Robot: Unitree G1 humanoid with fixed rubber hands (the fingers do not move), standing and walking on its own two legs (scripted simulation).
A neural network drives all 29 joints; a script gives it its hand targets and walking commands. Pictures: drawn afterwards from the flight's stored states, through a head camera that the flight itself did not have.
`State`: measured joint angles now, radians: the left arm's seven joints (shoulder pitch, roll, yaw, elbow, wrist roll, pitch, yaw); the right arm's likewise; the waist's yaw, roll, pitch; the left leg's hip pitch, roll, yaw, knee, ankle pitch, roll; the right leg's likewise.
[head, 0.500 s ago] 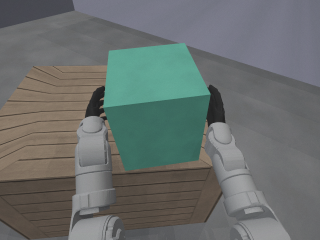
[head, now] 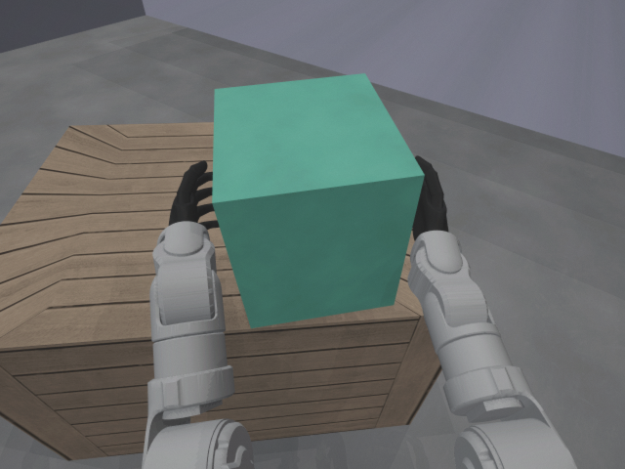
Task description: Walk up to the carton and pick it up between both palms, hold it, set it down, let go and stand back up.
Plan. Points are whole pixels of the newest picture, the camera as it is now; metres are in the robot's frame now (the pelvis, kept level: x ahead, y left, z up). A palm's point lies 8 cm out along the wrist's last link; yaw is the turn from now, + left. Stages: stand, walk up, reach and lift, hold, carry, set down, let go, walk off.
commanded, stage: hold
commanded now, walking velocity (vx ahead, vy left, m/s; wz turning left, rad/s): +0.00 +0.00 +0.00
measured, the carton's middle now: (307, 201) +0.42 +0.00 +0.15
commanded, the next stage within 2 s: set down in 0.76 s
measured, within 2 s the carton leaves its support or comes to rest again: neither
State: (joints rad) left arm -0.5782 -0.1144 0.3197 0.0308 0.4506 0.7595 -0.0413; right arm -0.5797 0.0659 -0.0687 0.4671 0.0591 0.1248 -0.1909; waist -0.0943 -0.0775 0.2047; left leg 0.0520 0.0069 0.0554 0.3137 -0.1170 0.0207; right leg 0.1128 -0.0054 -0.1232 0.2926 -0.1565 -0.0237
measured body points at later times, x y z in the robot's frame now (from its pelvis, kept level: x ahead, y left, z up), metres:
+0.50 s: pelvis -0.01 -0.02 +0.00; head -0.03 +0.02 +0.45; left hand +0.38 +0.15 +0.16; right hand +0.38 -0.14 +0.17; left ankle +0.06 +0.10 -0.75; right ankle +0.03 -0.10 -0.75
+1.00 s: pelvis +0.01 +0.00 +0.00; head -0.02 +0.04 +0.45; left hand +0.39 +0.15 +0.15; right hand +0.38 -0.14 +0.17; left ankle +0.06 +0.10 -0.75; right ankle +0.03 -0.10 -0.75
